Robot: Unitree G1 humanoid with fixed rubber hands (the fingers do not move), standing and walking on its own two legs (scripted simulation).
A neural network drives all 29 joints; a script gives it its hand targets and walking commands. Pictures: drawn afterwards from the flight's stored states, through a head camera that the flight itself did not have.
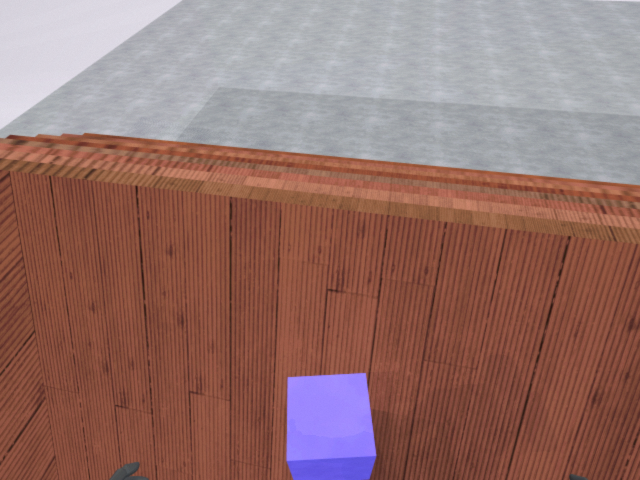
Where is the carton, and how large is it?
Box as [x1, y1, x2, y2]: [287, 373, 375, 479]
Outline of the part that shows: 365,373 288,377 287,463 293,479 369,478 375,458 375,449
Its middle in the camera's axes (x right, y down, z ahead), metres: +0.03 +0.52 +1.05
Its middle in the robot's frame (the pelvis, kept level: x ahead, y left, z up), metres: +0.38 +0.04 -0.66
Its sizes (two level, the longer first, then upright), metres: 0.210 0.200 0.250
